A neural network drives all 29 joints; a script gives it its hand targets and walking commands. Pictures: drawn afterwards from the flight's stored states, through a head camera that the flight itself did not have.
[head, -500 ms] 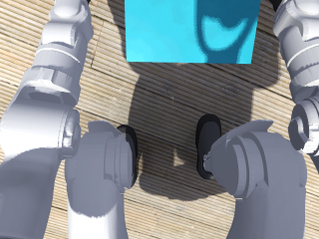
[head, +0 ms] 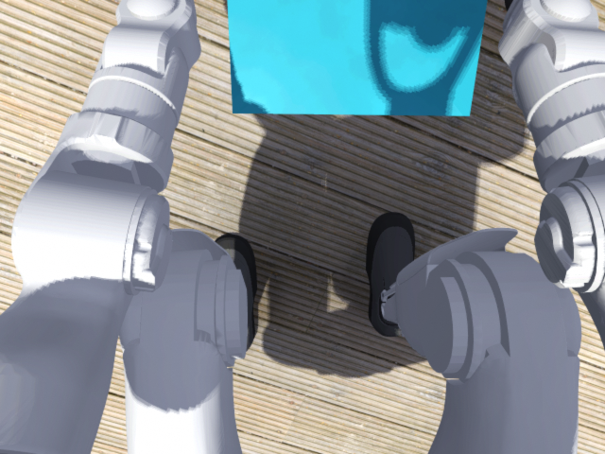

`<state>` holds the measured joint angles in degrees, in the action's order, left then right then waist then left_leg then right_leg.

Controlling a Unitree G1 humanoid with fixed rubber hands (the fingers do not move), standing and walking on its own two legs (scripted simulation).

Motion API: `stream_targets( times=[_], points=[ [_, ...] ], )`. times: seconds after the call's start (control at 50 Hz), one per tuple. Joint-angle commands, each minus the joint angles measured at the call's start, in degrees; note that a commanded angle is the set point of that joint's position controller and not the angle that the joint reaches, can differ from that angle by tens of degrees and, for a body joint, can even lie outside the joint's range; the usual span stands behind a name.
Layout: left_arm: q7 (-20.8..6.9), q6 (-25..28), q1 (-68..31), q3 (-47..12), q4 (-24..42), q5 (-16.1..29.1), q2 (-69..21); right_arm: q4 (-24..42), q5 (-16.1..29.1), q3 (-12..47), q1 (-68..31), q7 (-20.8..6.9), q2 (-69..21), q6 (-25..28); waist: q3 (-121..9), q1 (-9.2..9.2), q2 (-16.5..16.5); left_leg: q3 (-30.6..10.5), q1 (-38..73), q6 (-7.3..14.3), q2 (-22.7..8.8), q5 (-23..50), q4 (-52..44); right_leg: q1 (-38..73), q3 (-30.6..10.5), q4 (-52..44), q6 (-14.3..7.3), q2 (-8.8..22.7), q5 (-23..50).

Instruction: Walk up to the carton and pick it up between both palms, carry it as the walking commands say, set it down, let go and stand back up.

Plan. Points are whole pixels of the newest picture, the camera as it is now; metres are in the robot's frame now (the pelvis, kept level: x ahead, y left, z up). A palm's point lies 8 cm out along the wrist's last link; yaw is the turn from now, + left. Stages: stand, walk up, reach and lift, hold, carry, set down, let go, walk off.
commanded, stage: reach and lift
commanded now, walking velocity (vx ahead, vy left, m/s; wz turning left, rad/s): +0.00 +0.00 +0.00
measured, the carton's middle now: (346, 7) +0.53 -0.04 -0.27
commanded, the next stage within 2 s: none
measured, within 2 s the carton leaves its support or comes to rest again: leaves its support in 0.70 s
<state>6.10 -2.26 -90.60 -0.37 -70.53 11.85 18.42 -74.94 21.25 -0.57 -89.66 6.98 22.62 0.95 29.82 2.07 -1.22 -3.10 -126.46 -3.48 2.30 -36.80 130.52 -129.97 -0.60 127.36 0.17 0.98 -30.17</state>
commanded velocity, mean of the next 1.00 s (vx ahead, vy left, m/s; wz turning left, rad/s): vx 0.00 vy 0.00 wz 0.00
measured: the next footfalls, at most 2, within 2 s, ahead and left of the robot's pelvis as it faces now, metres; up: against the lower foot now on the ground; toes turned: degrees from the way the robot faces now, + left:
none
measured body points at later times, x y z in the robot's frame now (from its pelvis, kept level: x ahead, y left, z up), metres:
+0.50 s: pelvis +0.01 +0.01 -0.01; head +0.38 +0.00 +0.22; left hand +0.56 +0.13 -0.21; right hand +0.55 -0.21 -0.21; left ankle +0.10 +0.13 -0.32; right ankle +0.13 -0.12 -0.32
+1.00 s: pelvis -0.02 +0.01 +0.01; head +0.36 +0.00 +0.25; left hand +0.56 +0.13 -0.17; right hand +0.55 -0.18 -0.16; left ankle +0.10 +0.13 -0.32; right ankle +0.13 -0.12 -0.32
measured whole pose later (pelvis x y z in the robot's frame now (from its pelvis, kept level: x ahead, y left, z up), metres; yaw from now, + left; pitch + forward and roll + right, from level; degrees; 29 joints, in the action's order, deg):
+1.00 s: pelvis -0.02 +0.01 +0.01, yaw +1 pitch +29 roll +1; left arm 18.4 -12.5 -89.6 2.3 -62.5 11.7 16.7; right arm -64.0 11.8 -6.5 -90.0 15.4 18.6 -11.0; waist 30.0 2.8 0.3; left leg -1.3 -123.9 -2.4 2.8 -34.2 128.7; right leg -127.0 -3.2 125.9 2.4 -0.6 -28.1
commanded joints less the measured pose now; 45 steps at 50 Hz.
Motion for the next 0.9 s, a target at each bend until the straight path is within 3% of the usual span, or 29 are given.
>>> stream_targets(
  times=[0.0, 0.02, 0.04, 0.08, 0.1, 0.14, 0.16, 0.18, 0.2, 0.28, 0.32, 0.34, 0.36, 0.46, 0.48, 0.5, 0.52, 0.54, 0.56, 0.58, 0.62, 0.68, 0.7, 0.74, 0.76, 0.78, 0.82, 0.84, 0.88],
  points=[
    [-11.75, -1.11, -23.21, -6.5, 10.02, -2.27, -36.39, 14.41, -1.61, 8.24, -28.57, -13.3, -39.83, -2.47, -64.62, -2.71, 5.87, 7.08, 24.12, 2.57, 1.65, 21.14, -10.04, 32.48, 1.39, -7.59, 1.02, -4.84, 21.48],
    [-12.6, -1.23, -23.59, -5.67, 12.25, -2.53, -39.3, 15.91, -2.15, 9.05, -29.36, -14.58, -42.22, -2.67, -63.85, -2.86, 4.56, 7.36, 22.37, 3.01, 2.98, 20.48, -9.84, 30.16, 1.83, -7.26, 0.6, -5.34, 19.35],
    [-12.88, -1.65, -23.4, -5.67, 12.26, -2.49, -39.55, 15.88, -1.57, 6.99, -29.87, -14.99, -41.59, -3.08, -63.46, -2.94, 7.21, 7.17, 23.4, 2.84, 2.23, 21.39, -10.03, 30.59, 1.92, -6.15, 0.45, -5.08, 20.53],
    [-14.04, -2.33, -23.62, -5.81, 14.2, -2.5, -41.92, 15.01, -3.02, 7.85, -26.1, -16.18, -45.89, -4.18, -62.86, -2.05, 5.15, 7.71, 23.03, 3.0, 2.7, 21.15, -9.85, 29.85, 2.49, -6.15, 0.28, -5.58, 20.03],
    [-14.34, -2.73, -21.9, -5.55, 12.48, -2.67, -43.46, 14.85, -2.59, 7.5, -26.56, -16.31, -44.67, -4.0, -61.97, -2.65, 6.49, 7.57, 22.19, 3.07, 2.7, 20.6, -9.77, 29.92, 2.53, -5.97, 0.24, -5.31, 20.09],
    [-14.96, -2.84, -22.27, -5.62, 14.14, -1.95, -44.6, 17.74, -2.38, 8.2, -28.99, -16.92, -46.99, -4.24, -64.42, -2.06, 3.91, 7.47, 21.77, 3.69, 3.09, 21.48, -9.1, 30.56, 2.93, -5.51, 0.06, -5.24, 21.24],
    [-15.06, -2.83, -22.18, -5.03, 14.28, -2.29, -43.93, 17.22, -2.05, 8.13, -27.11, -17.1, -48.78, -4.49, -64.33, -4.16, 4.38, 7.87, 22.76, 3.78, 3.0, 22.37, -9.23, 31.36, 2.77, -5.35, 0.41, -5.48, 21.85],
    [-15.04, -2.87, -21.23, -4.91, 13.26, -2.29, -42.64, 15.29, -1.95, 6.92, -26.45, -17.34, -48.19, -5.15, -62.13, -3.28, 5.2, 7.77, 24.15, 3.39, 2.57, 22.14, -9.78, 29.58, 2.89, -5.84, 0.84, -5.18, 20.83],
    [-14.83, -2.6, -22.73, -5.05, 15.97, -3.18, -44.85, 17.36, -1.59, 7.88, -27.22, -17.43, -48.84, -4.53, -63.95, -4.01, 5.93, 8.19, 23.88, 3.2, 2.82, 21.3, -8.6, 29.3, 2.4, -5.57, 0.29, -5.36, 19.99],
    [-15.19, -2.93, -20.37, -3.91, 12.89, -2.8, -45.1, 17.6, -2.91, 5.31, -27.41, -17.41, -46.44, -4.53, -61.47, -1.58, 6.1, 7.55, 20.14, 3.26, 2.97, 22.82, -8.27, 27.28, 3.3, -4.94, 0.35, -5.49, 21.7],
    [-14.65, -2.61, -22.69, -6.15, 15.48, -1.12, -46.33, 18.69, -2.31, 6.88, -27.32, -17.03, -47.84, -4.35, -65.5, -1.24, 6.09, 6.72, 25.0, 2.96, 3.06, 25.16, -8.26, 28.61, 3.17, -4.9, -0.06, -5.67, 22.89],
    [-14.79, -2.55, -22.03, -5.82, 15.93, -1.07, -48.17, 19.37, -2.77, 6.27, -27.81, -17.16, -49.43, -4.4, -65.8, 0.35, 4.47, 6.14, 24.91, 3.52, 3.25, 25.63, -8.64, 28.83, 4.16, -4.56, -0.14, -5.45, 23.48],
    [-14.37, -2.32, -24.02, -7.01, 17.46, -1.0, -47.4, 20.02, -1.4, 8.02, -27.87, -17.1, -49.83, -4.31, -68.03, -2.29, 5.95, 7.35, 26.37, 2.58, 3.29, 26.44, -8.53, 29.88, 3.44, -5.45, 0.21, -5.62, 23.83],
    [-13.39, -2.23, -25.5, -9.05, 20.77, 1.05, -49.3, 23.63, 0.07, 8.95, -30.69, -16.05, -50.02, -3.84, -77.52, -0.08, 5.56, 6.66, 30.13, 2.56, 3.46, 29.81, -8.82, 35.24, 4.83, -4.5, 0.49, -5.28, 27.88],
    [-12.99, -2.43, -24.6, -8.97, 20.6, 0.82, -49.29, 27.12, 1.28, 10.47, -32.97, -15.88, -50.44, -3.27, -81.82, -1.63, 5.84, 7.63, 32.24, 2.32, 3.62, 30.28, -8.6, 36.89, 4.82, -5.22, 0.65, -5.21, 27.85],
    [-12.86, -2.23, -26.24, -9.06, 22.08, 1.18, -49.17, 27.32, 2.03, 11.37, -35.33, -15.6, -50.65, -3.75, -85.46, -0.65, 3.57, 7.31, 33.26, 2.78, 3.57, 29.42, -8.57, 39.21, 5.31, -4.9, 0.92, -5.19, 28.19],
    [-12.33, -1.88, -27.77, -10.4, 25.54, 2.81, -50.04, 31.14, 3.17, 12.87, -36.12, -15.26, -51.27, -3.5, -93.09, -1.51, 3.27, 7.4, 38.09, 2.49, 4.14, 34.62, -8.37, 43.53, 5.61, -4.44, 1.29, -5.69, 31.91],
    [-12.31, -1.95, -31.72, -12.93, 28.6, 4.18, -50.57, 28.92, 3.13, 12.7, -34.55, -15.11, -51.54, -3.98, -96.65, 0.33, 4.81, 7.82, 39.67, 2.09, 3.57, 32.77, -8.42, 44.47, 5.6, -4.86, 0.52, -5.63, 31.06],
    [-12.3, -2.7, -29.68, -10.52, 25.38, 2.71, -51.48, 30.59, 3.07, 11.1, -37.14, -14.78, -48.98, -3.97, -93.86, 0.22, 5.73, 6.66, 39.77, 2.67, 3.47, 32.49, -9.2, 41.76, 6.1, -4.99, 1.08, -5.73, 29.84],
    [-12.06, -2.63, -30.64, -11.3, 26.33, 2.25, -50.68, 28.0, 2.1, 10.14, -34.86, -14.92, -52.2, -4.5, -93.69, 0.04, 5.74, 7.33, 39.97, 2.3, 3.44, 31.99, -9.53, 41.98, 5.44, -5.59, 0.64, -5.6, 29.97],
    [-12.03, -2.43, -33.81, -12.79, 30.7, 4.46, -53.24, 32.01, 2.89, 11.64, -36.7, -14.35, -52.07, -4.35, -99.63, 0.56, 5.64, 7.84, 41.28, 2.15, 3.94, 32.56, -9.21, 45.53, 5.42, -5.68, 0.35, -6.03, 31.14],
    [-11.97, -3.09, -35.56, -10.62, 29.81, 4.23, -51.4, 34.12, 2.47, 11.94, -40.62, -13.72, -54.2, -5.25, -102.68, -0.63, 2.37, 9.11, 39.1, 3.1, 4.23, 30.23, -9.21, 49.77, 5.18, -6.66, 1.37, -5.9, 29.98],
    [-12.1, -2.79, -38.38, -11.05, 33.07, 4.35, -52.92, 31.9, 2.05, 10.86, -39.19, -13.61, -54.51, -5.54, -102.05, 0.3, 4.33, 8.73, 39.01, 2.71, 4.01, 29.44, -10.31, 49.51, 5.25, -6.66, 1.07, -6.15, 29.63],
    [-12.23, -2.92, -43.48, -14.53, 38.5, 7.5, -53.79, 35.48, 1.82, 11.43, -40.06, -12.92, -54.59, -5.78, -109.64, 3.04, 3.96, 8.25, 43.01, 2.31, 3.91, 29.44, -10.47, 53.68, 5.4, -7.18, 0.38, -6.06, 30.48],
    [-12.36, -3.28, -41.96, -12.72, 33.48, 6.1, -53.48, 32.57, 0.36, 10.07, -39.39, -13.08, -56.02, -6.2, -104.66, 3.32, 3.65, 9.24, 38.38, 2.58, 4.43, 26.33, -10.45, 50.28, 5.2, -8.5, 0.46, -6.31, 27.31],
    [-12.54, -3.3, -44.19, -11.72, 34.76, 5.78, -51.69, 29.74, -0.23, 9.09, -37.65, -13.41, -56.84, -7.25, -101.91, 2.38, 3.82, 9.28, 37.88, 2.83, 3.9, 24.47, -10.85, 49.73, 5.0, -8.13, 0.43, -5.92, 26.06],
    [-12.63, -3.82, -45.25, -12.96, 39.21, 7.4, -53.68, 37.2, -0.14, 10.53, -40.85, -13.17, -58.03, -7.53, -111.03, 2.54, 2.81, 9.18, 41.15, 2.5, 4.63, 27.32, -11.2, 55.95, 5.11, -9.09, 0.69, -6.42, 29.27],
    [-12.67, -3.57, -45.9, -12.63, 37.88, 7.49, -52.87, 34.29, -0.98, 9.51, -40.73, -13.3, -57.92, -7.99, -108.18, 3.93, 2.16, 9.31, 39.22, 2.81, 4.97, 25.91, -11.27, 52.49, 6.08, -8.36, 0.66, -6.63, 27.32],
    [-13.11, -4.16, -43.86, -11.56, 32.96, 5.64, -54.12, 31.47, -3.68, 7.37, -38.41, -13.42, -58.79, -8.57, -104.7, 2.82, 4.1, 9.63, 37.05, 2.42, 4.56, 24.07, -12.2, 50.6, 5.3, -8.91, -0.05, -6.27, 26.08]
  ],
)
